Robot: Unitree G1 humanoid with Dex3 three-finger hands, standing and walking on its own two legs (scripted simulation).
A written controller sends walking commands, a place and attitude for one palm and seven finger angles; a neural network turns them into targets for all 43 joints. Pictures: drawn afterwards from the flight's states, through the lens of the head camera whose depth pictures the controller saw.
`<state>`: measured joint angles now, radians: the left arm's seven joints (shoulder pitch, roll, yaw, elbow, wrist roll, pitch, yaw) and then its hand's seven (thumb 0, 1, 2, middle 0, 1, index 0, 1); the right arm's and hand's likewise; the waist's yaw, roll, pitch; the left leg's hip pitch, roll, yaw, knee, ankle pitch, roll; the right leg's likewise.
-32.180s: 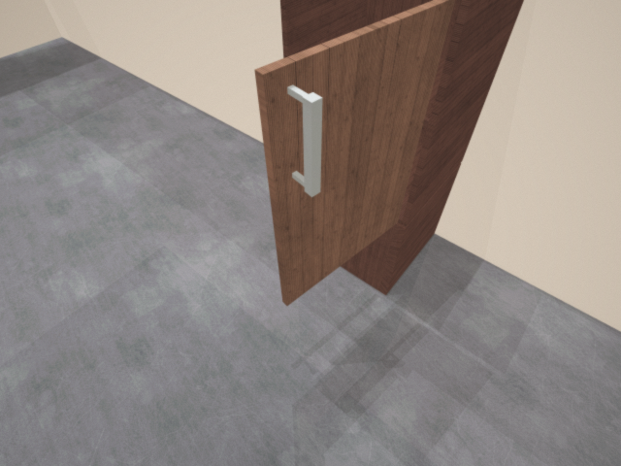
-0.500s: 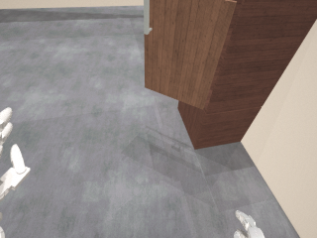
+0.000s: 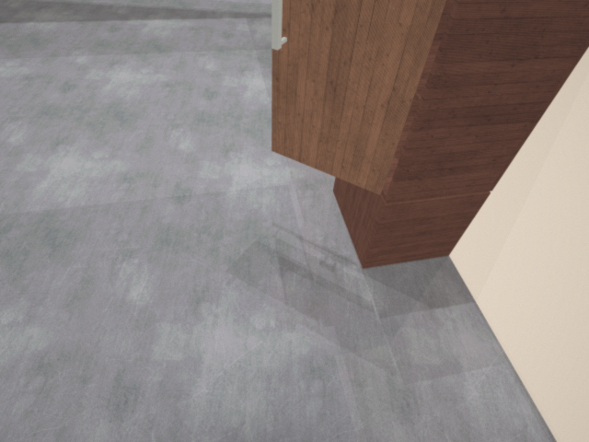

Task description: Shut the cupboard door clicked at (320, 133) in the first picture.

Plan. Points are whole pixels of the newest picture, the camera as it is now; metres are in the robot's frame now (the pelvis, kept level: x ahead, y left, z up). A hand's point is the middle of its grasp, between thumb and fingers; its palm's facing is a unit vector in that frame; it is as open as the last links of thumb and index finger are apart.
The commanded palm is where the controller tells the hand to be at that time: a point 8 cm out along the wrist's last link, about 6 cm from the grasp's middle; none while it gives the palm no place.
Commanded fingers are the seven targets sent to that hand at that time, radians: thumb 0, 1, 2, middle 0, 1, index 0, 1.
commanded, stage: let the arm hang, fingers relaxed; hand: left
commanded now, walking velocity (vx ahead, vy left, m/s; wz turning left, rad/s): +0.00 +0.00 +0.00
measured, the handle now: (280, 11) +1.05 +0.10 +0.13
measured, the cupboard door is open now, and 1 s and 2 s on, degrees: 49 49 49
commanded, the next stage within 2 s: look to check the result in 0.60 s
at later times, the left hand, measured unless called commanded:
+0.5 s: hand out of the picture +0.01 +0.16 -0.18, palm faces -0.01 -0.99 -0.15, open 7.3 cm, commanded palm none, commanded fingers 0.00 0.90 0.90 -0.20 -0.30 -0.20 -0.30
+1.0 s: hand out of the picture +0.00 +0.17 -0.17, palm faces +0.00 -0.98 -0.18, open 7.4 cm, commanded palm none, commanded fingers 0.00 0.90 0.90 -0.20 -0.30 -0.20 -0.30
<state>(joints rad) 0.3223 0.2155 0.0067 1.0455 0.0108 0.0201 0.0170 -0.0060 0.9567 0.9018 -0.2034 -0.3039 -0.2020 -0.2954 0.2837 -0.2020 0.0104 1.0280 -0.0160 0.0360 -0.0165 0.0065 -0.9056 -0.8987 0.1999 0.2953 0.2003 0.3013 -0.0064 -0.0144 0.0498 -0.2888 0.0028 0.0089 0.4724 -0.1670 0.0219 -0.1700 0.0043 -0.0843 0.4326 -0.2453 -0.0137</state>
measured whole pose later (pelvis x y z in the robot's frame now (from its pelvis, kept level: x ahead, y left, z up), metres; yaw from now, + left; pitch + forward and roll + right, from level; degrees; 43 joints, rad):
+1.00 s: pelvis +0.02 +0.00 +0.00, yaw -2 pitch -2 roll +0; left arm 0.32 0.13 0.01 1.16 0.01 -0.01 0.04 0.00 0.91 0.90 -0.20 -0.30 -0.20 -0.29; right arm 0.28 -0.14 0.00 1.13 -0.01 0.01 -0.04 0.00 -0.91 -0.90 0.20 0.30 0.20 0.30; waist -0.01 0.01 0.03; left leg -0.20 0.00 0.05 0.41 -0.18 0.02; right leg -0.11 0.00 -0.04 0.39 -0.25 -0.01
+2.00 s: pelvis +0.03 +0.01 +0.00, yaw +21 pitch +3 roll -2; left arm 0.11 0.26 0.08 0.90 0.03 0.03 0.00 0.00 0.91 0.90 -0.20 -0.30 -0.20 -0.29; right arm 0.24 -0.21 -0.06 0.93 -0.04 0.03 -0.01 0.00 -0.90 -0.90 0.20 0.30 0.20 0.30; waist -0.05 0.02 0.05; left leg -0.34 -0.06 -0.12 0.44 -0.15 0.05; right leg -0.40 -0.02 0.02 0.83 -0.41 0.07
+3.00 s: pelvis +0.28 +0.23 +0.00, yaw +53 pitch +1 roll +0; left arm 0.08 0.20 0.06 0.88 0.03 -0.01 -0.02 0.00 0.91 0.90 -0.20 -0.30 -0.20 -0.29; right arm 0.38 -0.15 -0.03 1.00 -0.02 -0.04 -0.02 0.00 -0.90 -0.90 0.20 0.30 0.20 0.30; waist -0.06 -0.03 0.05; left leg -0.03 -0.07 -0.02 0.35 -0.33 0.07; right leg -0.56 -0.08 -0.03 0.72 -0.11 0.05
